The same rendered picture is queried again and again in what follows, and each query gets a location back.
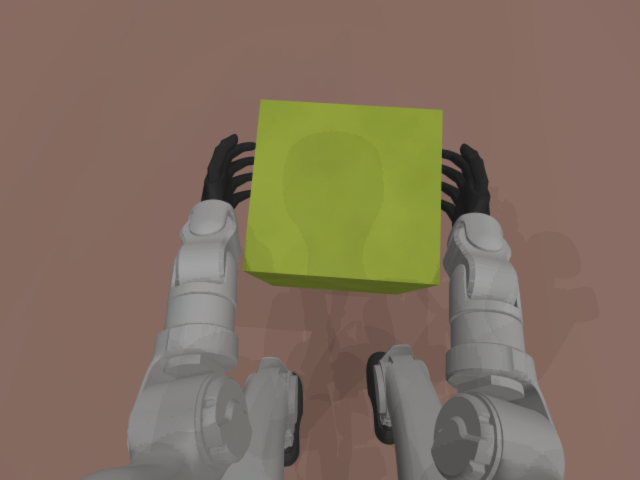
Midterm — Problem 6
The robot right upper arm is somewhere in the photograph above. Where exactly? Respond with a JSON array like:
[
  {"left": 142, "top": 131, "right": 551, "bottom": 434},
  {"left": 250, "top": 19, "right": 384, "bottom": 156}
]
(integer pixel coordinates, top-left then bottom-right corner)
[{"left": 431, "top": 391, "right": 565, "bottom": 480}]

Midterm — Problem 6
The robot left forearm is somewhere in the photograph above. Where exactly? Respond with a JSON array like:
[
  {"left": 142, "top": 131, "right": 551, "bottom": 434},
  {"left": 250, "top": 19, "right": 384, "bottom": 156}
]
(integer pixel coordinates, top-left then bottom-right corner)
[{"left": 127, "top": 199, "right": 241, "bottom": 455}]

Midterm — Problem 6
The robot right hand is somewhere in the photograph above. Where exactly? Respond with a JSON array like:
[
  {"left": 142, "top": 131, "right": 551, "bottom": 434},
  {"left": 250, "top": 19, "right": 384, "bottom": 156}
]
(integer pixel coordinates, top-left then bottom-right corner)
[{"left": 441, "top": 143, "right": 490, "bottom": 227}]

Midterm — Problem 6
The robot right forearm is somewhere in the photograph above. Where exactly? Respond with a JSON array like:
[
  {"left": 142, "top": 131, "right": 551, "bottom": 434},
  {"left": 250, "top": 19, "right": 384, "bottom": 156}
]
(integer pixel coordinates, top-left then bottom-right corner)
[{"left": 443, "top": 213, "right": 557, "bottom": 432}]

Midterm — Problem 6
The robot right shin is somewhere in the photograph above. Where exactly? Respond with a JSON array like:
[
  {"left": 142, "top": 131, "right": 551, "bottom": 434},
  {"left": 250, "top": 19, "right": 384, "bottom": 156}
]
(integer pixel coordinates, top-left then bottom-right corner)
[{"left": 379, "top": 344, "right": 430, "bottom": 425}]

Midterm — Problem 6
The robot left upper arm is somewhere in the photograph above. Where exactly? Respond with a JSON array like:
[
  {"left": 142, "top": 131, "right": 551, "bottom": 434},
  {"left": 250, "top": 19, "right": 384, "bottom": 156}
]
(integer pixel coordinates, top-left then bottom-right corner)
[{"left": 80, "top": 372, "right": 252, "bottom": 480}]

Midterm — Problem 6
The carton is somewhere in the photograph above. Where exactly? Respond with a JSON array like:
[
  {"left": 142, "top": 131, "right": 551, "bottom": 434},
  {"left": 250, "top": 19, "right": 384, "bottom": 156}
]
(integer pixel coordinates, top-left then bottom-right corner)
[{"left": 242, "top": 99, "right": 443, "bottom": 295}]

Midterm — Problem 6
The robot shin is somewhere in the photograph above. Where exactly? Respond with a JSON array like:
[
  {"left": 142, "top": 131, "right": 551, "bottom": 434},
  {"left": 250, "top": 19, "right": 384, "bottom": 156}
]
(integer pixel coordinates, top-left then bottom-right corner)
[
  {"left": 379, "top": 344, "right": 430, "bottom": 425},
  {"left": 243, "top": 357, "right": 295, "bottom": 447}
]

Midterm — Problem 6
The robot left shin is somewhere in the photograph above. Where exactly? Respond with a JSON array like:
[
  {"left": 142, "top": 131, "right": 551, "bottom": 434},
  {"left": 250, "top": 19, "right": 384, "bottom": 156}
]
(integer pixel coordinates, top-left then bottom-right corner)
[{"left": 243, "top": 357, "right": 295, "bottom": 447}]

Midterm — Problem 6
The robot left hand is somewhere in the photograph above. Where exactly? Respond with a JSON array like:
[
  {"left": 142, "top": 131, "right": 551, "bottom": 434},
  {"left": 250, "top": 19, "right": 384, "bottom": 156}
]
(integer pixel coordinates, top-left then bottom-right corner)
[{"left": 201, "top": 134, "right": 256, "bottom": 209}]

